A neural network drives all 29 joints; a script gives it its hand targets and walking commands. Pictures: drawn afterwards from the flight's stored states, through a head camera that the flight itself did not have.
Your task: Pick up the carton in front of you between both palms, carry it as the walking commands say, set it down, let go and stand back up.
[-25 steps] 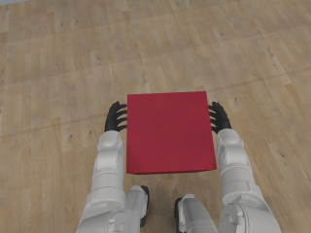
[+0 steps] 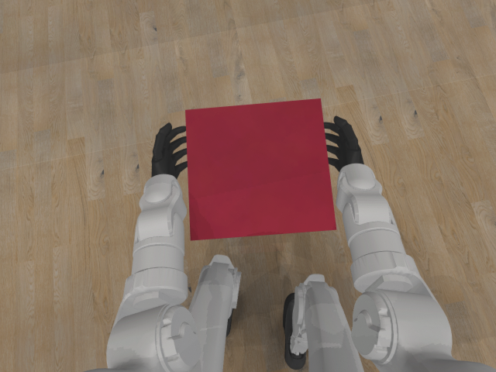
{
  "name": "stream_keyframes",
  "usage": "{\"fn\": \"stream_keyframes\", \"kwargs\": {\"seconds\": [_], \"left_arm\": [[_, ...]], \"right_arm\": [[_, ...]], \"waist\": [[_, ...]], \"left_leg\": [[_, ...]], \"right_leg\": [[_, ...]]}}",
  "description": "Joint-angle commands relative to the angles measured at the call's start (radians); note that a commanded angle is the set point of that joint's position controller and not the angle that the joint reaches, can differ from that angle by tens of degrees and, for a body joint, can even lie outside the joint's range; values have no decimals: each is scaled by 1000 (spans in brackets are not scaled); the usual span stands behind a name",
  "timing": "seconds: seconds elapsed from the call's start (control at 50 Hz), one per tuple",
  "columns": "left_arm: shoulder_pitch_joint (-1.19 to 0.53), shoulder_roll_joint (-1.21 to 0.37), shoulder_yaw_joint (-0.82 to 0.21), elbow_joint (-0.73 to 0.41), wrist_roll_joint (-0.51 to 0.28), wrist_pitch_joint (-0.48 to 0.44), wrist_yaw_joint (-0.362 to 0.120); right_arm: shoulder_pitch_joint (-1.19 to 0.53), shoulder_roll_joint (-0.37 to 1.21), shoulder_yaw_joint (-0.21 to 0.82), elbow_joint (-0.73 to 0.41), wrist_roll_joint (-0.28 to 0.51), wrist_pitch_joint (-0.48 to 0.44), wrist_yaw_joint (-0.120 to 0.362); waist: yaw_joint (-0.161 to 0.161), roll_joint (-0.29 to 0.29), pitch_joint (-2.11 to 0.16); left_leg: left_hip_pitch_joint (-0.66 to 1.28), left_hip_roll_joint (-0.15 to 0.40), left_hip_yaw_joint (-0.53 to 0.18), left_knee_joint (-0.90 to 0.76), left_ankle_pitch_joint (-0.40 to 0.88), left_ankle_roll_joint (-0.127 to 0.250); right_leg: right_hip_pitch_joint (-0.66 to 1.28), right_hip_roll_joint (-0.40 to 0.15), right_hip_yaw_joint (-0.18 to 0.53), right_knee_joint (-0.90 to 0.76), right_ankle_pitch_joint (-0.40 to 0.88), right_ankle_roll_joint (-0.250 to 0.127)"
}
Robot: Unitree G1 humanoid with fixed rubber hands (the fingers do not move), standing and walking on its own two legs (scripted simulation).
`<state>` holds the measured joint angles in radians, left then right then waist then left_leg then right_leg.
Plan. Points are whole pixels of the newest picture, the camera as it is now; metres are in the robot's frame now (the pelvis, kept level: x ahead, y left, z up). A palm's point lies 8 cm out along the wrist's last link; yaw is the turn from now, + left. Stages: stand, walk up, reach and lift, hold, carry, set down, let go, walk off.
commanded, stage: set down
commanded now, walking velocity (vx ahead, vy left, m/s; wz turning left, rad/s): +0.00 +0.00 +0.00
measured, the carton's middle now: (258, 181) +0.42 +0.05 -0.16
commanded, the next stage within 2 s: none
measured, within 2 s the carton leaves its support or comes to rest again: rests again in 1.74 s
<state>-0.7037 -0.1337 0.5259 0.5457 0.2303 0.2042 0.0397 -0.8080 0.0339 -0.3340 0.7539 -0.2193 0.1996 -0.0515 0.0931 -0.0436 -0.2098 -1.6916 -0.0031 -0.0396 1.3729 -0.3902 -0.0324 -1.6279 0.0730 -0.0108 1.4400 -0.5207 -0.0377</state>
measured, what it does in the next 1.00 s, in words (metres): lowers itself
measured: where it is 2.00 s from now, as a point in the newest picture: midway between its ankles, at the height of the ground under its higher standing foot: (257, 329)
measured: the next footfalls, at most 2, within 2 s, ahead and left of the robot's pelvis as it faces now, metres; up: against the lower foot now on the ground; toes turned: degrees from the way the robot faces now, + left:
none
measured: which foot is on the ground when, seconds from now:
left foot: down 0.00-1.00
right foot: down 0.00-1.00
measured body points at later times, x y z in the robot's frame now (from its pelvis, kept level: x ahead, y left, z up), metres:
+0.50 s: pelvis -0.03 +0.01 -0.12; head +0.27 +0.02 +0.20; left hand +0.43 +0.22 -0.24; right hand +0.50 -0.07 -0.25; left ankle +0.10 +0.13 -0.56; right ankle +0.05 -0.09 -0.56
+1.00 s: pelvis -0.04 +0.00 -0.20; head +0.32 -0.01 +0.07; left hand +0.45 +0.25 -0.34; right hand +0.53 -0.04 -0.38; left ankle +0.10 +0.13 -0.56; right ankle +0.05 -0.09 -0.56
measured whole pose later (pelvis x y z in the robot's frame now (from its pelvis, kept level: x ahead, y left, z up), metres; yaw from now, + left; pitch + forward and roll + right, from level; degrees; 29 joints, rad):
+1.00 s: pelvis -0.04 +0.00 -0.20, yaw +2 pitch +45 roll +4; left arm -1.21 0.05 0.57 0.76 0.03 0.21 0.09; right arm -1.41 -0.27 -0.03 1.07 -0.06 0.22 -0.10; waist 0.19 0.01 0.15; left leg -2.34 -0.03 -0.01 2.02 -0.46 -0.07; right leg -2.29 0.07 -0.01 2.15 -0.63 -0.05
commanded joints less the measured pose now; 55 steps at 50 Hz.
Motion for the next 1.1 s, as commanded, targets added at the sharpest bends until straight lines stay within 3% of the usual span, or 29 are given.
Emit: {"fn": "stream_keyframes", "kwargs": {"seconds": [0.0, 0.24, 0.46, 0.72, 0.82, 0.94, 1.08], "left_arm": [[-524, -805, -520, 89, -78, 5, -195], [-703, -785, -541, 34, -141, 17, -132], [-885, -729, -486, 47, -148, 30, -110], [-1057, -607, -437, 63, -198, 13, -135], [-973, -663, -361, 208, -226, 20, -167], [-972, -700, -375, 212, -291, 22, -203], [-999, -656, -368, 199, -297, 12, -211]], "right_arm": [[-535, 869, 446, -5, 83, -43, 162], [-730, 776, 487, -6, 144, -35, 166], [-889, 697, 439, 89, 152, -16, 195], [-1056, 610, 488, 170, 230, -19, 192], [-1101, 549, 498, 168, 230, -42, 179], [-1118, 571, 536, 105, 246, -56, 158], [-1109, 577, 539, 120, 255, -62, 153]], "waist": [[29, -42, -794], [48, -40, -933], [66, -46, -890], [128, -105, -853], [102, -144, -759], [69, -180, -804], [89, -169, -744]], "left_leg": [[437, -148, 69, 17, 274, -2], [400, -147, 80, 188, 271, -30], [309, -135, 91, 318, 206, -35], [160, -101, 129, 492, 231, -37], [71, -101, 121, 553, 261, -35], [-26, -104, 134, 609, 312, -40], [-118, -100, 142, 628, 291, -39]], "right_leg": [[311, 99, 76, -138, 285, 57], [77, 121, 22, 85, 206, 42], [-114, 117, 7, 228, 109, 28], [-133, 94, 19, 383, 147, 27], [-149, 79, 26, 426, 181, 17], [-29, 67, 35, 473, 314, 11], [-35, 62, 55, 501, 321, 9]]}}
